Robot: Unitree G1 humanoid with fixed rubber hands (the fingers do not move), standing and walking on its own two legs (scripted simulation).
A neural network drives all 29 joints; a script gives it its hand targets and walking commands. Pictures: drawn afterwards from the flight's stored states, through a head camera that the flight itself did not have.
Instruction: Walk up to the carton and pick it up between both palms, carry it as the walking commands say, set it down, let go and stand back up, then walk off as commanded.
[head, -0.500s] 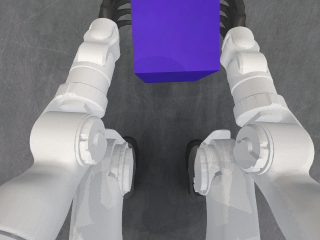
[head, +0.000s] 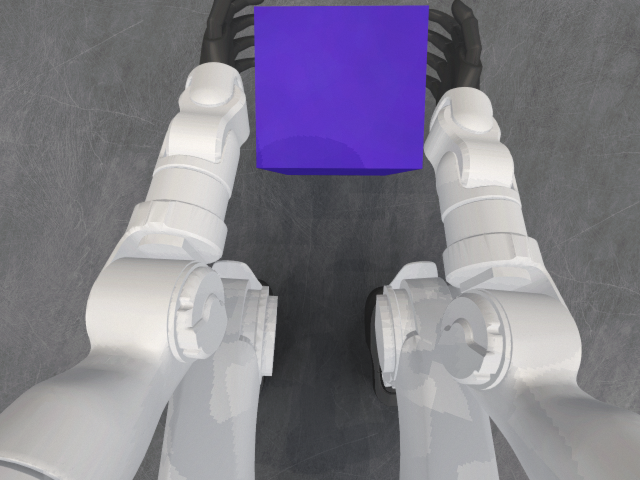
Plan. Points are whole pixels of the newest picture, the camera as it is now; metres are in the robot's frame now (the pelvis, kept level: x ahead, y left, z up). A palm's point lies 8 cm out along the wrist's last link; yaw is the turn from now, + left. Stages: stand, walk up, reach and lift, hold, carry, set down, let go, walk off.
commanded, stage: reach and lift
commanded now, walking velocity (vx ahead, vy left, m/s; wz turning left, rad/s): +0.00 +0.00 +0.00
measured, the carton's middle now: (337, 114) +0.50 -0.01 -0.20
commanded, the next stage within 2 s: none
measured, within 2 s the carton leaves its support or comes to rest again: neither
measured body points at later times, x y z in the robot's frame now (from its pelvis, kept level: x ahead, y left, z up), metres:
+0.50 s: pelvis +0.00 +0.00 +0.04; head +0.32 +0.02 +0.36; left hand +0.53 +0.12 -0.07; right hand +0.52 -0.13 -0.07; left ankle +0.12 +0.12 -0.35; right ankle +0.11 -0.12 -0.35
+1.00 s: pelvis +0.00 +0.00 +0.09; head +0.28 +0.02 +0.45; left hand +0.51 +0.12 +0.01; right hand +0.50 -0.13 +0.01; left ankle +0.12 +0.12 -0.35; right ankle +0.11 -0.12 -0.35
